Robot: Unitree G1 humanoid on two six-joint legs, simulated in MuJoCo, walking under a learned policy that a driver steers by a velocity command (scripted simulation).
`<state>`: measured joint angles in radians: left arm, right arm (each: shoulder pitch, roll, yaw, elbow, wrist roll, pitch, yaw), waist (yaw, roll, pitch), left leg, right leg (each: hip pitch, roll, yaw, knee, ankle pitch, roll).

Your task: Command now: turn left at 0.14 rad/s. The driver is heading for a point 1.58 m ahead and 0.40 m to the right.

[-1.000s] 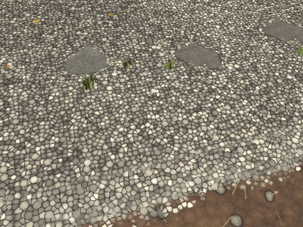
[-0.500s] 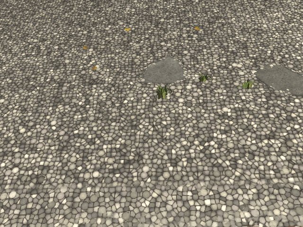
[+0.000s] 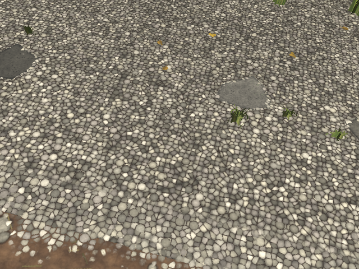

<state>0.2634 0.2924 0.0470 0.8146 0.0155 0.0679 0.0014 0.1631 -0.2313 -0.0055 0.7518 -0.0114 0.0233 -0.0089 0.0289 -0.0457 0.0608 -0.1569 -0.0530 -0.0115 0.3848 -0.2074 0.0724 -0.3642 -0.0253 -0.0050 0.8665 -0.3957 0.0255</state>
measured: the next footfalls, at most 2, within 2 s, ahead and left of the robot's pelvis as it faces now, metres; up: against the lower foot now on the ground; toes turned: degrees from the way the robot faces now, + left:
right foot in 0.18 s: +0.01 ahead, -0.12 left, +0.00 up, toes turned -2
left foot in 0.50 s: +0.02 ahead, +0.10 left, +0.00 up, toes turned -15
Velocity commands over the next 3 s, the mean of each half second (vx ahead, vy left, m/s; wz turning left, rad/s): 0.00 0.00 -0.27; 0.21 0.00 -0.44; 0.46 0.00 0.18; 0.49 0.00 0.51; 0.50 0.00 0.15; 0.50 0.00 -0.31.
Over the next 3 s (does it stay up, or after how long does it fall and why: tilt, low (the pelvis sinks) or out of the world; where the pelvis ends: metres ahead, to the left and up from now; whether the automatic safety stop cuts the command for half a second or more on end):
stays up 1.01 -0.21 -0.01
